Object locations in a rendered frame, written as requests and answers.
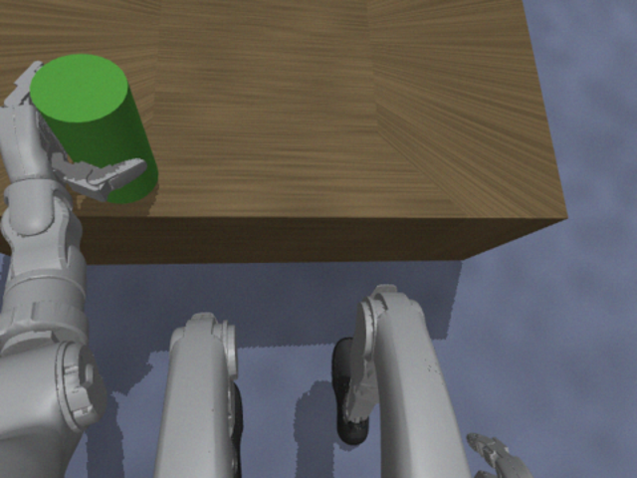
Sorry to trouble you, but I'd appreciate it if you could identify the left robot hand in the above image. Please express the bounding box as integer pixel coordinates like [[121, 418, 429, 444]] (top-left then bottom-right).
[[0, 61, 147, 202]]

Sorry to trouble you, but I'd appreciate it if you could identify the right robot hand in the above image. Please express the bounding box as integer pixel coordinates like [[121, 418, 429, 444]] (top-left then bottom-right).
[[467, 433, 533, 478]]

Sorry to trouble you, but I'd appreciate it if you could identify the right robot foot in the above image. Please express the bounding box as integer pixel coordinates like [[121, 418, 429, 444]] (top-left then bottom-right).
[[331, 338, 369, 445]]

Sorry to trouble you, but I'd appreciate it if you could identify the can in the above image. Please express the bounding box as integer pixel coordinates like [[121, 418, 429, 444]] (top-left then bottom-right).
[[30, 54, 158, 204]]

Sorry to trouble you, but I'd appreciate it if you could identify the left robot arm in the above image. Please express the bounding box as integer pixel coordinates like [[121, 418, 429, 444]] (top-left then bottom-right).
[[0, 178, 107, 478]]

